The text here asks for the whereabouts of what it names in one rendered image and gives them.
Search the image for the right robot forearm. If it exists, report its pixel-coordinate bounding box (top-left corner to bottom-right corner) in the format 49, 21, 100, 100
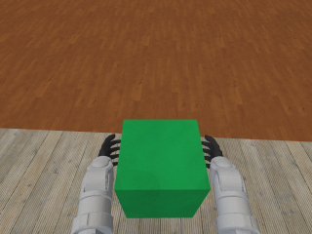
210, 156, 261, 234

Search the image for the carton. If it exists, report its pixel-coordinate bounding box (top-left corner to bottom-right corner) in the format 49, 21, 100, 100
114, 119, 211, 218

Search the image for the left robot forearm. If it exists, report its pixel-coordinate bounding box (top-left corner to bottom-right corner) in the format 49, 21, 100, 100
70, 156, 114, 234

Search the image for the robot left hand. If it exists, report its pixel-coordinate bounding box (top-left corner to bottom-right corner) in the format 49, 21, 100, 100
98, 134, 121, 167

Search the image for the robot right hand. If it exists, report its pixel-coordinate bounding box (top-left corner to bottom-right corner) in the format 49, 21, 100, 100
201, 135, 223, 169

